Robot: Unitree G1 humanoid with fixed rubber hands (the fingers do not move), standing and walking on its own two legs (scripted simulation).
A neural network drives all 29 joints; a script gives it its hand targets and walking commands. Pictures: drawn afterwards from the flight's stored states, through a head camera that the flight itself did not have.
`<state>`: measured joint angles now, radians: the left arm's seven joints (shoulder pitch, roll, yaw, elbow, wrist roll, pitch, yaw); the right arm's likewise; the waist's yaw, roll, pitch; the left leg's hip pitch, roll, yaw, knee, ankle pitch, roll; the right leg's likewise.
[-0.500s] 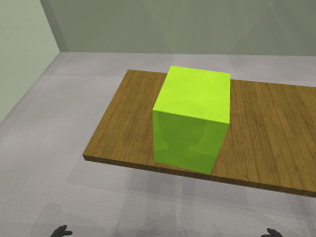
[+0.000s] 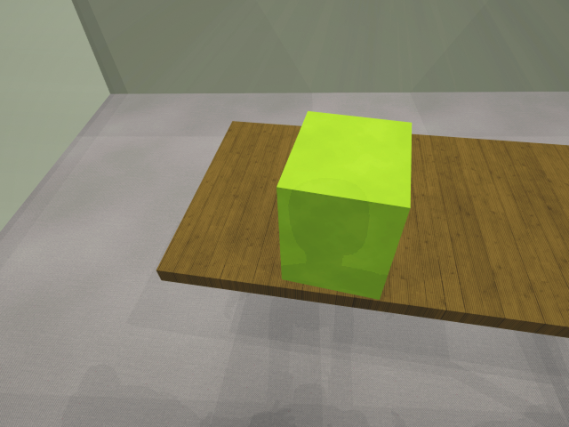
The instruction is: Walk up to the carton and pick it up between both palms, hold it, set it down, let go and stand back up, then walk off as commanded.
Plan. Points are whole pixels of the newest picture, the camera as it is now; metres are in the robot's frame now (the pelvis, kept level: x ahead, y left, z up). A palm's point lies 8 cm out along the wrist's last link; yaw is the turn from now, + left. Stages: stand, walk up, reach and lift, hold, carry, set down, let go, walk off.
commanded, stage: stand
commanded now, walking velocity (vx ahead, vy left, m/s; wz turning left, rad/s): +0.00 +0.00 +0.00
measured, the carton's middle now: (343, 205) +0.47 -0.09 +0.04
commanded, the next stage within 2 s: walk off in 0.46 s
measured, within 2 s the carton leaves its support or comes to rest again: neither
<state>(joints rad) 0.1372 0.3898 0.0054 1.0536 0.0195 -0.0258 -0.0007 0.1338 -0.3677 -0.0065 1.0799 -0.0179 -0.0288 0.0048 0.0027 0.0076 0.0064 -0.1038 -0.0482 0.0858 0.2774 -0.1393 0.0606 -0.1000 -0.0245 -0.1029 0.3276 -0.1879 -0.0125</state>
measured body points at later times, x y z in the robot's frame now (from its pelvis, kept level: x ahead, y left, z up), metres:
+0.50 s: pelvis +0.01 -0.01 +0.00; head +0.00 -0.01 +0.45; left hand +0.10 +0.31 -0.12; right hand +0.10 -0.32 -0.12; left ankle +0.01 +0.07 -0.75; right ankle +0.00 -0.11 -0.75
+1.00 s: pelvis -0.05 -0.04 -0.02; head +0.04 -0.05 +0.42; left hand +0.05 +0.30 -0.12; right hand +0.07 -0.37 -0.14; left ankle +0.01 +0.07 -0.75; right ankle -0.10 -0.17 -0.70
